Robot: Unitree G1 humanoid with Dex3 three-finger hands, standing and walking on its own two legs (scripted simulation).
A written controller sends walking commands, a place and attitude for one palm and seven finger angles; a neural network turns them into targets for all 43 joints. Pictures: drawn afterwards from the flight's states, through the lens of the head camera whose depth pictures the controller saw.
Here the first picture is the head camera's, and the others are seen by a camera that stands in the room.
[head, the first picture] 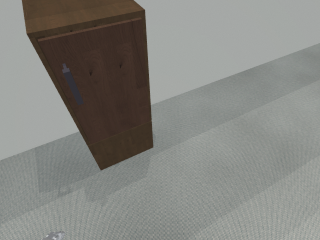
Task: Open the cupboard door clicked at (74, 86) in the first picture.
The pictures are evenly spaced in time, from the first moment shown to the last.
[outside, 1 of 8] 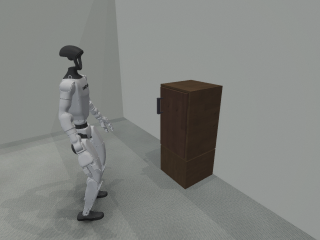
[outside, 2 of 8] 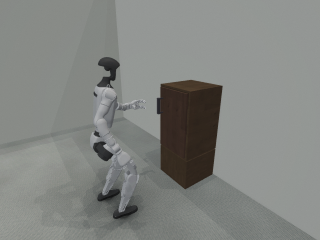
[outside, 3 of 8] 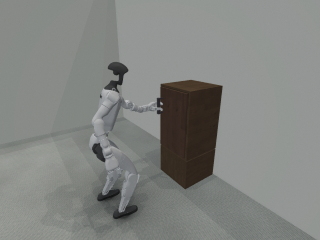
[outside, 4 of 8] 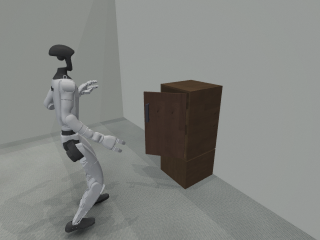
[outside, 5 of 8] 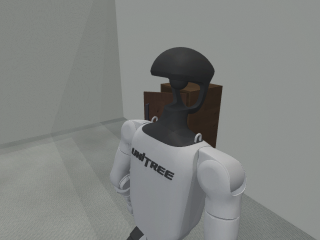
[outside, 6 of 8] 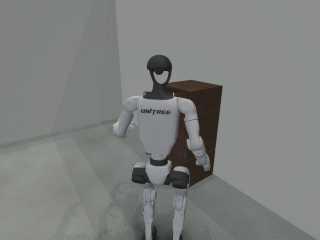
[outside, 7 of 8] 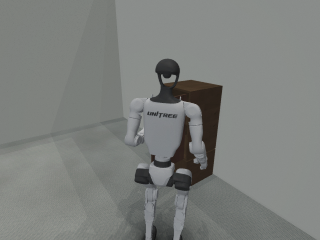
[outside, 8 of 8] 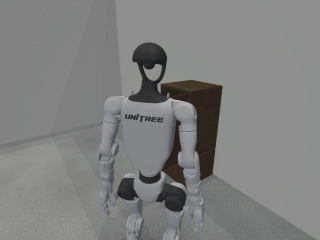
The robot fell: no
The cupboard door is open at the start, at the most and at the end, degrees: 0 96 96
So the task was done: yes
